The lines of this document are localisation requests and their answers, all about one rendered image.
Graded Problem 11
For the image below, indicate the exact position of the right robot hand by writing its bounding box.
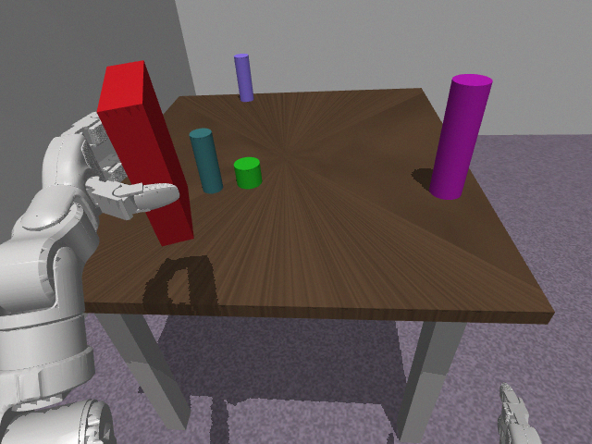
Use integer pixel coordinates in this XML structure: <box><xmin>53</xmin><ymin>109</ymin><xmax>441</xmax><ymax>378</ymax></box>
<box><xmin>498</xmin><ymin>382</ymin><xmax>542</xmax><ymax>444</ymax></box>

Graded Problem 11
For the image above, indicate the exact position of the left robot arm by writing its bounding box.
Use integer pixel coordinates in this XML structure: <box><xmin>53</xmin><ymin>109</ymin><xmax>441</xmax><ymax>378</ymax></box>
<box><xmin>0</xmin><ymin>185</ymin><xmax>117</xmax><ymax>444</ymax></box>

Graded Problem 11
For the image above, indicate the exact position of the left robot hand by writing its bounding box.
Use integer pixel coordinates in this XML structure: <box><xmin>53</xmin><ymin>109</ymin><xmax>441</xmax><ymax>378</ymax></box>
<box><xmin>42</xmin><ymin>112</ymin><xmax>179</xmax><ymax>220</ymax></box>

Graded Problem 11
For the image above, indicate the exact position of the table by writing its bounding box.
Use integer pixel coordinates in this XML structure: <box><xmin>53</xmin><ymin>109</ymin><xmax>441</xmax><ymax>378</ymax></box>
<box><xmin>82</xmin><ymin>88</ymin><xmax>555</xmax><ymax>443</ymax></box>

